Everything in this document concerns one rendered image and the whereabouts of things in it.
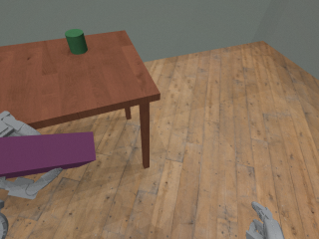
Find left robot hand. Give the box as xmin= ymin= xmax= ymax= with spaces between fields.
xmin=0 ymin=111 xmax=63 ymax=200

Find right robot hand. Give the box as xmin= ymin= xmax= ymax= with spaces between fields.
xmin=245 ymin=201 xmax=285 ymax=239

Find table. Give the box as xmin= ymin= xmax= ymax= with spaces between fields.
xmin=0 ymin=30 xmax=160 ymax=169

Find sponge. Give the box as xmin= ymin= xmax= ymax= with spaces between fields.
xmin=0 ymin=131 xmax=96 ymax=179

